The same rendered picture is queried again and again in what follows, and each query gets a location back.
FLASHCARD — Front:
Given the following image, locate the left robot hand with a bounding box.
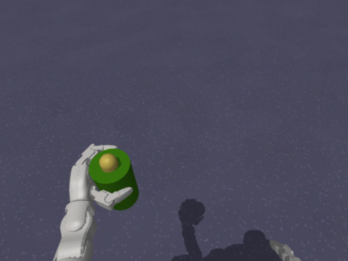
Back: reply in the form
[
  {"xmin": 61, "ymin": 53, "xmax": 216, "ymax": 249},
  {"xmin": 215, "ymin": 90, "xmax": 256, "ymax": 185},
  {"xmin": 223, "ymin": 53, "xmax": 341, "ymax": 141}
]
[{"xmin": 69, "ymin": 144, "xmax": 133, "ymax": 210}]

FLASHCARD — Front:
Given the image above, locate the right robot hand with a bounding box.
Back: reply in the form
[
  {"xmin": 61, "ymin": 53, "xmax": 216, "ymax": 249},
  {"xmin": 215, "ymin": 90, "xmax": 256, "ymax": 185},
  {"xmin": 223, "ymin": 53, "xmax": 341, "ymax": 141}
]
[{"xmin": 269, "ymin": 240, "xmax": 301, "ymax": 261}]

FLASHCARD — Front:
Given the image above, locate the left robot arm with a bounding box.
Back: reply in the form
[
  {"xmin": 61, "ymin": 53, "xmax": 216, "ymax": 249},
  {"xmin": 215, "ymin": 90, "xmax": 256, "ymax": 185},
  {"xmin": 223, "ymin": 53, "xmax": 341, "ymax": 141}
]
[{"xmin": 53, "ymin": 200, "xmax": 97, "ymax": 261}]

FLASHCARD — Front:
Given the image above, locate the bottle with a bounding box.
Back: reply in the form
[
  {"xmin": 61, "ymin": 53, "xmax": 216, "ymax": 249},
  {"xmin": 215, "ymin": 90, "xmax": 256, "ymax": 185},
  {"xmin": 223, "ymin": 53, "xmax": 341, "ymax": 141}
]
[{"xmin": 89, "ymin": 148, "xmax": 139, "ymax": 210}]

